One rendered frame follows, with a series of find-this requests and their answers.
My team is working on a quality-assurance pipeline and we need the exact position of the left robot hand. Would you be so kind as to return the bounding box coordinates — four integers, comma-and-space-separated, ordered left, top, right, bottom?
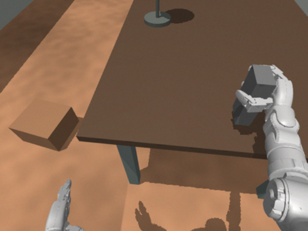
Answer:
45, 179, 84, 231

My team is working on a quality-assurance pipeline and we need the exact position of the table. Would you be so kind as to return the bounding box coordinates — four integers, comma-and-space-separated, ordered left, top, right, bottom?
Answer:
76, 0, 308, 199

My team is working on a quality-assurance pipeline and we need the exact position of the right robot arm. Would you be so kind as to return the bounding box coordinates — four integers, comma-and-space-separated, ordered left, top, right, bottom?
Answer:
263, 105, 308, 231

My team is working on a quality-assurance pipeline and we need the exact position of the right robot hand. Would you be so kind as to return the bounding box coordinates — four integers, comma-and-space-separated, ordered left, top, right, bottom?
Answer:
235, 65, 293, 113

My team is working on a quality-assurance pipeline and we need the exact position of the desk lamp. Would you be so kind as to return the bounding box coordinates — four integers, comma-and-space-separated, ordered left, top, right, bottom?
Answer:
144, 0, 171, 27

